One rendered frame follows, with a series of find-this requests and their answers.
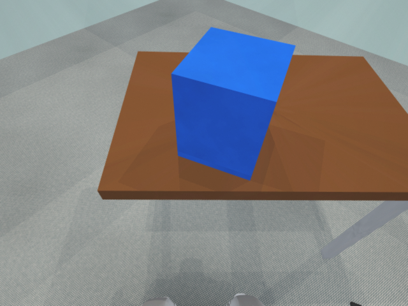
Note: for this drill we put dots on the table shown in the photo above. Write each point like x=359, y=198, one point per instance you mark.
x=336, y=133

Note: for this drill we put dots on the carton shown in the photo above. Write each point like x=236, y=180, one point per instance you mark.
x=224, y=93

